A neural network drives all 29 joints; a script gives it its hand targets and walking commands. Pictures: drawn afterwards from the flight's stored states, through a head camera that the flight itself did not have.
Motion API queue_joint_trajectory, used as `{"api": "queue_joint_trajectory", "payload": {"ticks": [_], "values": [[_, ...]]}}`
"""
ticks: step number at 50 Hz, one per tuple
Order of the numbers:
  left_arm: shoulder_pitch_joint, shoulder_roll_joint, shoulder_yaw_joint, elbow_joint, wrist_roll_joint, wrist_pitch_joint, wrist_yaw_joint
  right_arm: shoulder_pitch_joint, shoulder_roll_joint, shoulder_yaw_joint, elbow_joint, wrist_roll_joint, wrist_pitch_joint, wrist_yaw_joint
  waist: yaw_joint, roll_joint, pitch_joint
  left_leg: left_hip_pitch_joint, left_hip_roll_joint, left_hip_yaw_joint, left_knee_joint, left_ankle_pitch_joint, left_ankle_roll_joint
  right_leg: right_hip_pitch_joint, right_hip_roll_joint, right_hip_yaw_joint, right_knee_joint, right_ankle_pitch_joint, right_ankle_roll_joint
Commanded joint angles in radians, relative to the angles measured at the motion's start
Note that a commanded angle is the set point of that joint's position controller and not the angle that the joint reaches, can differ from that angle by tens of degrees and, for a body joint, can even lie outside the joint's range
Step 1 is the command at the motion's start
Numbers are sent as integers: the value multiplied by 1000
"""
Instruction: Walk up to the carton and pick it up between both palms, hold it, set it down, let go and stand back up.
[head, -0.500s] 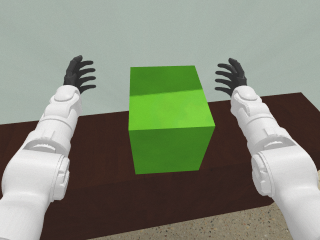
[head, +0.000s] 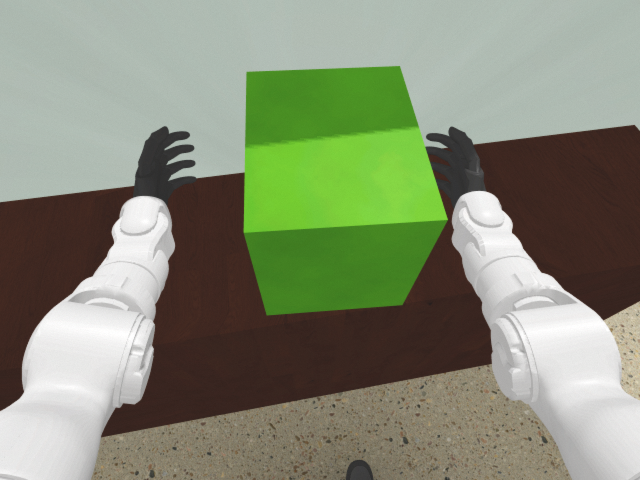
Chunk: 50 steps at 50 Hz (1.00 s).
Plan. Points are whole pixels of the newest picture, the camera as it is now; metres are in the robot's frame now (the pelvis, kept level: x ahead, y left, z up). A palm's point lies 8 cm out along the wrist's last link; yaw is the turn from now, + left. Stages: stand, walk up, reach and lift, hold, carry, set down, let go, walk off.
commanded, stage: reach and lift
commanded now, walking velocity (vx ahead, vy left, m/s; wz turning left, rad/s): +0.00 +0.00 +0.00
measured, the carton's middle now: (330, 196) +0.47 -0.02 +0.02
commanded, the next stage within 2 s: none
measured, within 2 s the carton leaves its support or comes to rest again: neither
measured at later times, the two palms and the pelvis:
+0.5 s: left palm (198, 184) +0.47 +0.15 +0.06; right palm (427, 188) +0.47 -0.15 +0.05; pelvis +0.01 -0.01 +0.01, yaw +2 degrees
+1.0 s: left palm (193, 195) +0.45 +0.16 +0.06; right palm (421, 197) +0.45 -0.14 +0.05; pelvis +0.03 +0.00 +0.02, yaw +2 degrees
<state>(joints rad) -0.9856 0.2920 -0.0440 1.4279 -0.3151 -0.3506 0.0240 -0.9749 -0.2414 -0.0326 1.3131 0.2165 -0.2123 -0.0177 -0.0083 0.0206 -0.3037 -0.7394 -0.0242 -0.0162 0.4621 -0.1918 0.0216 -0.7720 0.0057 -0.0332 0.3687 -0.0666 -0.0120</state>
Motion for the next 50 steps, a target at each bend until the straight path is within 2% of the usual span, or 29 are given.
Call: {"api": "queue_joint_trajectory", "payload": {"ticks": [1,7,11,17,23,27,33,37,44,45,46,47,50], "values": [[-467,131,29,-136,16,-63,-1,-473,-133,-31,-166,-20,-70,-2,-1,19,-719,176,39,7,-8,412,-69,505,-2,42,88,306,11],[-428,109,116,-124,91,-81,-18,-430,-58,-63,-204,-89,-85,-22,8,-45,-726,75,18,21,-59,392,-39,636,-13,51,78,396,29],[-432,85,208,-161,179,-97,-25,-420,5,-123,-260,-178,-95,-39,11,-61,-726,47,4,23,-113,381,-25,723,-17,49,57,454,36],[-406,-18,398,-259,408,-86,-31,-366,154,-296,-340,-420,-95,-58,12,-29,-695,125,-17,20,-183,419,-22,782,-8,23,-4,503,30],[-305,-157,531,-358,619,-11,-7,-262,283,-440,-374,-633,-76,-66,11,8,-622,276,-14,9,-218,470,-41,758,4,-4,-79,484,5],[-276,-252,560,-400,697,37,3,-244,366,-469,-405,-697,-64,-63,8,4,-576,326,-13,6,-229,485,-48,774,5,-13,-99,508,4],[-289,-514,522,-399,768,55,-59,-251,623,-444,-435,-803,-62,1,-14,-25,-496,297,-12,-5,-256,451,-39,911,-11,-22,-89,598,23],[-271,-594,502,-417,780,73,-87,-231,696,-430,-446,-827,-63,25,-18,-32,-443,295,-8,-14,-270,437,-34,963,-19,-25,-86,625,30],[-241,-655,457,-473,788,97,-93,-224,729,-396,-472,-798,-74,35,-12,-5,-432,305,-3,-16,-270,466,-40,986,-20,-25,-92,648,30],[-262,-581,526,-406,788,99,-89,-207,711,-332,-451,-782,-70,33,81,-26,-415,216,-6,11,-251,483,-8,1079,-9,7,-48,698,44],[-261,-569,521,-418,780,95,-85,-212,707,-341,-455,-771,-76,28,49,-31,-413,160,-5,11,-264,447,1,1123,-19,12,-34,717,45],[-257,-570,523,-420,783,86,-82,-213,702,-343,-442,-768,-82,26,68,-20,-416,134,-4,7,-273,437,9,1125,-23,9,-27,721,46],[-265,-601,502,-447,794,82,-74,-225,713,-358,-442,-774,-94,31,68,8,-439,214,3,-5,-252,499,-10,1050,-8,-2,-54,665,33]]}}
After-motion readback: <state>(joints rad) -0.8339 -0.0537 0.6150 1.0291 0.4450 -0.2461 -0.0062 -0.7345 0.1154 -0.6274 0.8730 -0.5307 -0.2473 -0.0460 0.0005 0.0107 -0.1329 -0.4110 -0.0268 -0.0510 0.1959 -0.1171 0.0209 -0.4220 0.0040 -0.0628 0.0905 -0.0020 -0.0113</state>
